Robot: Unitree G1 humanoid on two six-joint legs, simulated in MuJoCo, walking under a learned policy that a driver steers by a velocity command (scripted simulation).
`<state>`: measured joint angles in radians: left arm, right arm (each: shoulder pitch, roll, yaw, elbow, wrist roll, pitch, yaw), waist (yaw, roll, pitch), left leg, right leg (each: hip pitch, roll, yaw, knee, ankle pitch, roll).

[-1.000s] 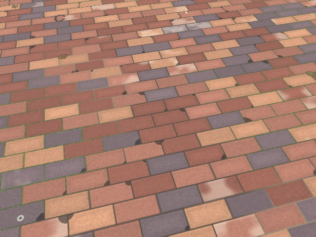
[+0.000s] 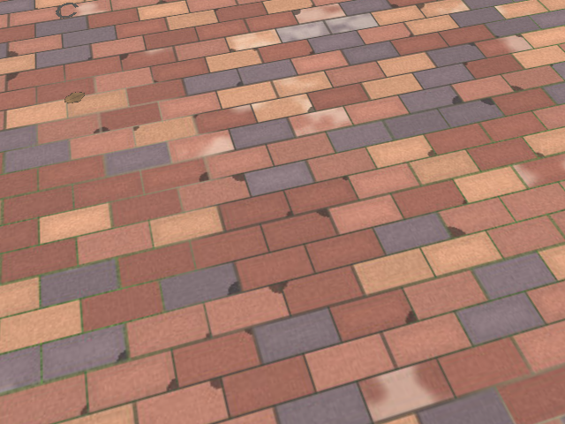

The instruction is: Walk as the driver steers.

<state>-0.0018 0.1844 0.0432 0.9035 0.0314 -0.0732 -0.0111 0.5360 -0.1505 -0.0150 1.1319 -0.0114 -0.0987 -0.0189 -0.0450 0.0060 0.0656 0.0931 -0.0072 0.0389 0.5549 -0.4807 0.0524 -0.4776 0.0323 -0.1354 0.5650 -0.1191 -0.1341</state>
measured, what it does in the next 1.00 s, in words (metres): walks ahead: left foot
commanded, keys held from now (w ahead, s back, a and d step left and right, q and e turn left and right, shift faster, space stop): w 0.84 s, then w+q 0.10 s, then no key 0.06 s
